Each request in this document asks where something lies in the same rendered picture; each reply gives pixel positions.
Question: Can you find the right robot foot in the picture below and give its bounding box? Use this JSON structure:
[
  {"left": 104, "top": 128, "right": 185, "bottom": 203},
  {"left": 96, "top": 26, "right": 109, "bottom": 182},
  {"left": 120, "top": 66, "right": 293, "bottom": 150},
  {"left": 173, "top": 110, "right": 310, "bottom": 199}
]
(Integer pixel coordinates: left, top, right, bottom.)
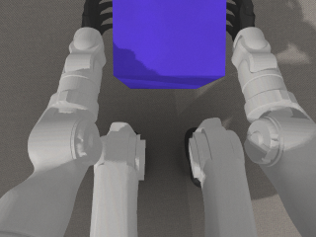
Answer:
[{"left": 184, "top": 127, "right": 201, "bottom": 188}]

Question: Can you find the right robot forearm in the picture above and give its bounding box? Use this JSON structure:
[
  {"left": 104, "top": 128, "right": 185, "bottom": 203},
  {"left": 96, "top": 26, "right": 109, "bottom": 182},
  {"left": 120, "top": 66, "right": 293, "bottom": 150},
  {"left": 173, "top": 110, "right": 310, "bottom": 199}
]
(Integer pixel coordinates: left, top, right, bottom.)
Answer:
[{"left": 231, "top": 27, "right": 314, "bottom": 123}]

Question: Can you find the robot right shin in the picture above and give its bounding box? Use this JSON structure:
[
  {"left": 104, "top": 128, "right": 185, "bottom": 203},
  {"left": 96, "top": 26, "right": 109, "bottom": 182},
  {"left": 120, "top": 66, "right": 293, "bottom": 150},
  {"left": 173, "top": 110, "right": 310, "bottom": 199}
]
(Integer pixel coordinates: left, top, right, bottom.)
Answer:
[{"left": 195, "top": 118, "right": 245, "bottom": 181}]

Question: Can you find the left robot forearm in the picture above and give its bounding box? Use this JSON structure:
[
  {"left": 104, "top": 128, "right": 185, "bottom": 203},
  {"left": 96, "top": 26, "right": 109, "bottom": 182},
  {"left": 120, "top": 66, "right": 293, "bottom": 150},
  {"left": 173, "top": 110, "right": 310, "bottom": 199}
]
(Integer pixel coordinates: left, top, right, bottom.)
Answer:
[{"left": 28, "top": 27, "right": 107, "bottom": 161}]

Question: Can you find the robot left hand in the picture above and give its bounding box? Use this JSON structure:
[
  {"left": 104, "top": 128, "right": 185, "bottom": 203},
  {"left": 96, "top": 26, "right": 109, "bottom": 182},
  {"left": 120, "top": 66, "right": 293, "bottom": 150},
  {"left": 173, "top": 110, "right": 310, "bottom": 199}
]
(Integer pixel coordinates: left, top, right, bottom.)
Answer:
[{"left": 81, "top": 0, "right": 113, "bottom": 35}]

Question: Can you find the robot right hand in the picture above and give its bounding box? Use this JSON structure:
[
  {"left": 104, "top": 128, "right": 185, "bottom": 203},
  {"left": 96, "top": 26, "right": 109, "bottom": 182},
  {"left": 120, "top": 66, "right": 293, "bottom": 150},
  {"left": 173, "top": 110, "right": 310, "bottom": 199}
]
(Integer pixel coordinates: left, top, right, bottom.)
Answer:
[{"left": 226, "top": 0, "right": 256, "bottom": 42}]

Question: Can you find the carton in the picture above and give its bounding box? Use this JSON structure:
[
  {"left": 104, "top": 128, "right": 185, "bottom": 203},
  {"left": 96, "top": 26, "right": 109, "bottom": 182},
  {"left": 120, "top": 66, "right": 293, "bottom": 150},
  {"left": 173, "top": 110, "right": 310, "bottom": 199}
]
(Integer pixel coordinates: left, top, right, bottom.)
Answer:
[{"left": 113, "top": 0, "right": 227, "bottom": 89}]

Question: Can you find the robot right upper arm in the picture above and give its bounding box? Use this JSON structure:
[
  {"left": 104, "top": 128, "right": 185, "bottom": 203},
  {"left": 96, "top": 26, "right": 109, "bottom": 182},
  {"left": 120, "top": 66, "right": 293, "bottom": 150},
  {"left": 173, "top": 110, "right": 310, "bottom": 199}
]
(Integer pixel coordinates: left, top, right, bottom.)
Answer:
[{"left": 244, "top": 116, "right": 316, "bottom": 237}]

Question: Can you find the robot left upper arm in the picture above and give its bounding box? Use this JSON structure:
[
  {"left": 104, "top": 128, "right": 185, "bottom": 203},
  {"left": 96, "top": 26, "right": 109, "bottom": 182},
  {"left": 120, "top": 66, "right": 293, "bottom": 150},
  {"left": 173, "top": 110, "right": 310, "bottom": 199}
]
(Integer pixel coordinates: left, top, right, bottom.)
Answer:
[{"left": 0, "top": 117, "right": 103, "bottom": 237}]

